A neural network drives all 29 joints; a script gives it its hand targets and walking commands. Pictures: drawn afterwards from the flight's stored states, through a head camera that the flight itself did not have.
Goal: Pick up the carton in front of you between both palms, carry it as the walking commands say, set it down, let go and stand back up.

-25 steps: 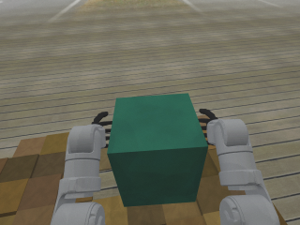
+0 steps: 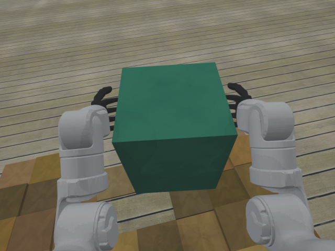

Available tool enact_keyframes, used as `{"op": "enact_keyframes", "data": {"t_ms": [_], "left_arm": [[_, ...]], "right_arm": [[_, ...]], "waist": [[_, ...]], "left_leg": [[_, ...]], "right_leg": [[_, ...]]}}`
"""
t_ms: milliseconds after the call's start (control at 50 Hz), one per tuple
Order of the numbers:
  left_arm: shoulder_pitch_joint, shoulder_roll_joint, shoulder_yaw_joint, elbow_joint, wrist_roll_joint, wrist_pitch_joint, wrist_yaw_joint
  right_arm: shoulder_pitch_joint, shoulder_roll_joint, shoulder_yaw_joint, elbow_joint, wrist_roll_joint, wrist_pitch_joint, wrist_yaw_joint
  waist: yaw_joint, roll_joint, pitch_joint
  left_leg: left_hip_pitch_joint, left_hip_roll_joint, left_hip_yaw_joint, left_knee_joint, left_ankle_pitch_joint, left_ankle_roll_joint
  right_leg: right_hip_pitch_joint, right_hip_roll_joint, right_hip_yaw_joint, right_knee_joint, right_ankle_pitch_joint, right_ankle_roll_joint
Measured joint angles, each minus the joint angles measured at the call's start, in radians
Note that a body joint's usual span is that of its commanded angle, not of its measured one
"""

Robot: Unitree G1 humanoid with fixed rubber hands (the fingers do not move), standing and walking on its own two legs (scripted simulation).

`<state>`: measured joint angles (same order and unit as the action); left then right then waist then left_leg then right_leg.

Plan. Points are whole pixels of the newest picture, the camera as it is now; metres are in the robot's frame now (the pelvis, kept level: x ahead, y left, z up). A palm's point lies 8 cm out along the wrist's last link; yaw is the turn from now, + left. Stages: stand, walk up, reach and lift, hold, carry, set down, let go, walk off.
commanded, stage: carry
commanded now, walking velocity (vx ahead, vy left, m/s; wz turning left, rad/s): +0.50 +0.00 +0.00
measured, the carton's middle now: (172, 133) +0.39 -0.01 +0.11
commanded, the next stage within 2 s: none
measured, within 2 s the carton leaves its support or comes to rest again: neither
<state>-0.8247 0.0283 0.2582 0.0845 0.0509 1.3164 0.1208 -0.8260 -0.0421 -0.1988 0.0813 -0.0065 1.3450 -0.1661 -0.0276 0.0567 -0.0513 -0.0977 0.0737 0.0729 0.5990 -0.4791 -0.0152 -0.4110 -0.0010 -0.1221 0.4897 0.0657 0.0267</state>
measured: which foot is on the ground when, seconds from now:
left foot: down 0.00-0.02, up 0.04-0.40, down 0.42-0.90, up 0.92-1.00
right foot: down 0.00-0.42, up 0.44-0.86, down 0.88-1.00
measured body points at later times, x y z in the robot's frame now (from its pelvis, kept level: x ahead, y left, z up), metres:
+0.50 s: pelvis +0.32 -0.01 -0.04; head +0.35 +0.00 +0.41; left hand +0.69 +0.16 +0.07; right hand +0.70 -0.15 +0.07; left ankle +0.42 +0.04 -0.76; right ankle +0.13 -0.11 -0.66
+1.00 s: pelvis +0.63 -0.05 -0.01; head +0.67 -0.06 +0.43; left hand +1.00 +0.11 +0.09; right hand +1.02 -0.19 +0.09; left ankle +0.51 +0.05 -0.67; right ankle +0.70 -0.14 -0.74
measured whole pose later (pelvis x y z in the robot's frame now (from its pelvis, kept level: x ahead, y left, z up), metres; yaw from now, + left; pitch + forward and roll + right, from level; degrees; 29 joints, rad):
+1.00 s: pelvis +0.63 -0.05 -0.01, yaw +1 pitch +4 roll -1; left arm -0.65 -0.03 0.20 0.06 0.07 1.14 0.14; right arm -0.67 -0.02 -0.19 0.08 -0.02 1.16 -0.13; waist 0.03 0.02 0.02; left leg -0.40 -0.01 0.01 1.09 -0.41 0.02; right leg -0.42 0.02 -0.13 0.49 -0.32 -0.04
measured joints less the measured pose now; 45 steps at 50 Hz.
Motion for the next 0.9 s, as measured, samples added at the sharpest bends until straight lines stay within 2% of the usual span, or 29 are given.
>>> {"op": "enact_keyframes", "data": {"t_ms": [20,60,120,240,300,380,420,440,460,480,520,560,640,720,800,860,880,900], "left_arm": [[-0.019,-0.006,-0.003,0.018,0.007,0.001,0.000],[-0.038,-0.012,-0.007,0.040,0.015,0.011,0.002],[-0.028,-0.015,-0.001,0.037,0.012,0.029,0.005],[0.009,-0.040,0.024,0.006,0.020,0.018,0.008],[0.045,-0.052,0.023,-0.007,0.021,-0.003,0.008],[0.100,-0.064,0.001,-0.007,0.021,-0.034,0.008],[0.123,-0.053,-0.006,-0.005,0.013,-0.045,0.008],[0.125,-0.041,-0.011,0.002,0.006,-0.053,0.006],[0.118,-0.030,-0.012,0.017,0.001,-0.067,0.004],[0.113,-0.022,-0.010,0.035,-0.001,-0.081,0.002],[0.124,-0.023,-0.014,0.058,0.001,-0.096,0.001],[0.143,-0.037,-0.024,0.055,0.016,-0.099,0.002],[0.179,-0.063,-0.030,0.006,0.040,-0.116,0.002],[0.217,-0.081,-0.020,-0.035,0.051,-0.157,0.002],[0.246,-0.082,-0.020,-0.048,0.050,-0.190,0.001],[0.254,-0.067,-0.029,-0.051,0.038,-0.196,0.001],[0.252,-0.063,-0.034,-0.048,0.033,-0.196,0.001],[0.245,-0.064,-0.040,-0.043,0.032,-0.197,0.002]], "right_arm": [[-0.008,-0.010,-0.013,0.001,0.005,0.011,0.000],[-0.027,-0.020,-0.033,0.016,0.009,0.030,0.000],[-0.059,-0.009,-0.057,0.050,-0.010,0.049,0.001],[-0.049,0.036,-0.097,0.035,-0.063,0.037,0.012],[-0.009,0.065,-0.108,0.008,-0.095,0.019,0.026],[0.064,0.087,-0.105,-0.022,-0.118,-0.008,0.044],[0.085,0.095,-0.087,-0.010,-0.124,-0.030,0.049],[0.093,0.099,-0.077,-0.002,-0.126,-0.046,0.050],[0.096,0.100,-0.067,0.008,-0.127,-0.067,0.051],[0.099,0.099,-0.056,0.024,-0.127,-0.087,0.052],[0.125,0.093,-0.039,0.043,-0.118,-0.109,0.052],[0.164,0.084,-0.028,0.036,-0.098,-0.120,0.052],[0.213,0.071,-0.012,0.004,-0.052,-0.157,0.043],[0.223,0.074,-0.006,0.008,-0.036,-0.211,0.040],[0.222,0.076,0.001,0.028,-0.033,-0.246,0.040],[0.217,0.075,0.016,0.033,-0.037,-0.252,0.040],[0.216,0.070,0.021,0.030,-0.037,-0.248,0.040],[0.211,0.059,0.024,0.024,-0.034,-0.239,0.040]], "waist": [[0.010,0.004,0.005],[0.028,-0.014,0.016],[0.050,-0.034,0.028],[0.095,-0.042,0.044],[0.112,-0.042,0.042],[0.121,-0.035,0.030],[0.105,-0.031,0.028],[0.090,-0.045,0.026],[0.074,-0.067,0.034],[0.057,-0.081,0.046],[0.022,-0.078,0.067],[-0.005,-0.069,0.092],[-0.041,-0.058,0.134],[-0.055,-0.055,0.131],[-0.043,-0.052,0.099],[-0.023,-0.062,0.071],[-0.013,-0.061,0.066],[-0.003,-0.039,0.062]], "left_leg": [[-0.041,0.005,-0.022,0.113,0.016,0.006],[-0.149,-0.026,-0.056,0.334,-0.005,0.022],[-0.293,-0.058,-0.045,0.422,0.024,0.045],[-0.520,-0.048,-0.031,0.333,0.203,0.043],[-0.555,-0.042,-0.022,0.147,0.377,0.041],[-0.489,-0.061,0.028,-0.126,0.623,0.077],[-0.402,-0.078,0.068,-0.201,0.689,0.088],[-0.373,-0.091,0.075,-0.184,0.590,0.119],[-0.373,-0.108,0.078,-0.137,0.456,0.137],[-0.383,-0.120,0.082,-0.092,0.377,0.148],[-0.377,-0.126,0.083,-0.062,0.340,0.147],[-0.347,-0.129,0.079,-0.073,0.319,0.149],[-0.272,-0.125,0.071,-0.117,0.278,0.146],[-0.189,-0.116,0.058,-0.150,0.223,0.128],[-0.088,-0.098,0.044,-0.179,0.163,0.099],[-0.023,-0.091,0.044,-0.146,0.155,0.068],[-0.015,-0.084,0.043,-0.096,0.176,0.050],[-0.031,-0.059,0.036,-0.016,0.246,0.038]], "right_leg": [[0.011,0.009,-0.012,0.019,-0.040,-0.008],[0.027,0.008,-0.018,0.041,-0.110,-0.041],[0.071,0.002,-0.017,0.015,-0.145,-0.064],[0.191,0.025,-0.026,-0.045,-0.216,-0.086],[0.269,0.042,-0.023,-0.065,-0.271,-0.091],[0.394,0.059,-0.016,-0.062,-0.379,-0.083],[0.418,0.059,-0.011,0.059,-0.462,-0.079],[0.389,0.045,-0.003,0.186,-0.500,-0.074],[0.324,0.037,0.035,0.353,-0.539,-0.065],[0.243,0.038,0.074,0.522,-0.565,-0.062],[0.091,0.037,0.111,0.739,-0.551,-0.065],[-0.037,0.017,0.122,0.790,-0.505,-0.062],[-0.230,-0.033,0.124,0.698,-0.443,-0.045],[-0.330,-0.062,0.107,0.550,-0.374,-0.034],[-0.309,-0.053,0.068,0.324,-0.249,-0.044],[-0.208,-0.031,0.029,0.116,-0.154,-0.062],[-0.150,-0.021,0.015,0.048,-0.150,-0.066],[-0.096,-0.005,0.002,0.018,-0.248,-0.055]]}}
